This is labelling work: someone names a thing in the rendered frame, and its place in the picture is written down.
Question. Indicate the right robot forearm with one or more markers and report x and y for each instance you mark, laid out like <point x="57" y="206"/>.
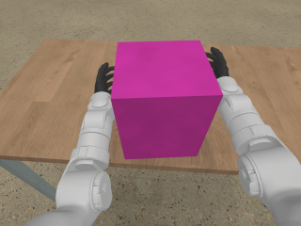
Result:
<point x="248" y="131"/>

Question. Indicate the right robot upper arm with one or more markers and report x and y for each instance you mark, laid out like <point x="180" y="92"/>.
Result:
<point x="273" y="175"/>

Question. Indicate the carton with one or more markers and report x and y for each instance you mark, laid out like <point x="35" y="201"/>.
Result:
<point x="164" y="97"/>

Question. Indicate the robot right hand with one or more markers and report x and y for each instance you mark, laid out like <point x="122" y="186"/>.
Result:
<point x="219" y="63"/>

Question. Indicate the left robot upper arm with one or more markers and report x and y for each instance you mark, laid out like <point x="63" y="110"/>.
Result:
<point x="81" y="196"/>

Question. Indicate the left robot forearm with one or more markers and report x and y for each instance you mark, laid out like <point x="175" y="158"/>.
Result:
<point x="91" y="152"/>

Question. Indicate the robot left hand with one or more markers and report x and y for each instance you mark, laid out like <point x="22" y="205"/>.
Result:
<point x="101" y="84"/>

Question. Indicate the table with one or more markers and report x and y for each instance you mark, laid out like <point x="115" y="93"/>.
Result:
<point x="43" y="106"/>

